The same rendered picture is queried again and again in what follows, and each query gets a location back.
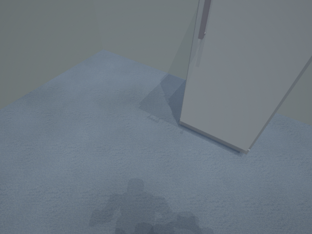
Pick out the fridge door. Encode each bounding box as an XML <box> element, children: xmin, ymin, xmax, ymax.
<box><xmin>180</xmin><ymin>0</ymin><xmax>312</xmax><ymax>151</ymax></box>

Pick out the handle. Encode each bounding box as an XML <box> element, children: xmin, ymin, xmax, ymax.
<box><xmin>198</xmin><ymin>0</ymin><xmax>211</xmax><ymax>39</ymax></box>

